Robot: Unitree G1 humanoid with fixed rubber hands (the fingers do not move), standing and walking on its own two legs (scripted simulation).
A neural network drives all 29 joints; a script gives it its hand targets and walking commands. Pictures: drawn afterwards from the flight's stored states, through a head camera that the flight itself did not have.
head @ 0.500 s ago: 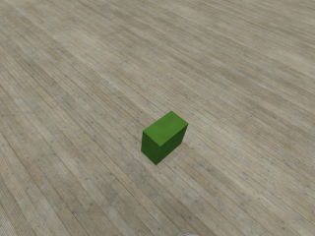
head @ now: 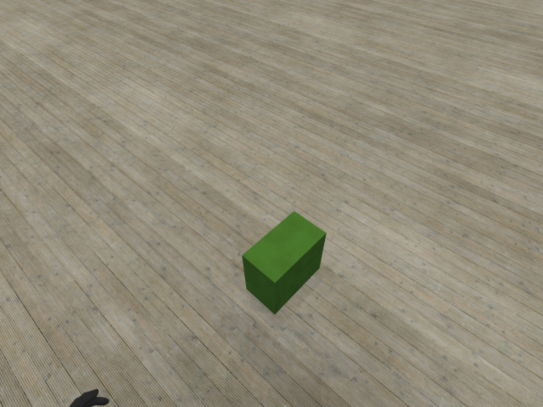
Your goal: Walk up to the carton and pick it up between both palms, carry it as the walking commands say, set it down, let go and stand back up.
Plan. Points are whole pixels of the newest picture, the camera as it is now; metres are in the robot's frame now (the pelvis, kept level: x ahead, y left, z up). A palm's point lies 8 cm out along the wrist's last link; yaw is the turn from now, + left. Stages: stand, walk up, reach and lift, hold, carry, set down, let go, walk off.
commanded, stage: walk up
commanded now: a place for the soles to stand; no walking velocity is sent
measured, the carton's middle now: (284, 262) +0.75 -0.01 -0.63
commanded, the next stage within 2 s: none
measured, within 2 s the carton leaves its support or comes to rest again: neither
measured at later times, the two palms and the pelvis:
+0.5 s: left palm (119, 356) +0.23 +0.28 -0.09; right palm out of the picture +0.16 -0.38 -0.08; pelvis +0.12 -0.04 -0.01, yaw -1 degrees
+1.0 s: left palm (158, 303) +0.33 +0.25 -0.11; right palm out of the picture +0.21 -0.41 -0.04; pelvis +0.20 -0.06 -0.01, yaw -3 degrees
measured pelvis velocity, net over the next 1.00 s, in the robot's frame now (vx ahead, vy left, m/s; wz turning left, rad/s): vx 0.20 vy -0.06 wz -0.05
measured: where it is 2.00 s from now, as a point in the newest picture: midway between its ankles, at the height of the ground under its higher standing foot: outside the picture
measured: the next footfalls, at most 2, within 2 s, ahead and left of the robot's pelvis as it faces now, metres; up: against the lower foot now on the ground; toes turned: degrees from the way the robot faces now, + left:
left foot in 0.04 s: +0.09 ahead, +0.12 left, +0.00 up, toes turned +6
right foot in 0.44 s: +0.23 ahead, -0.17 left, +0.00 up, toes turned +0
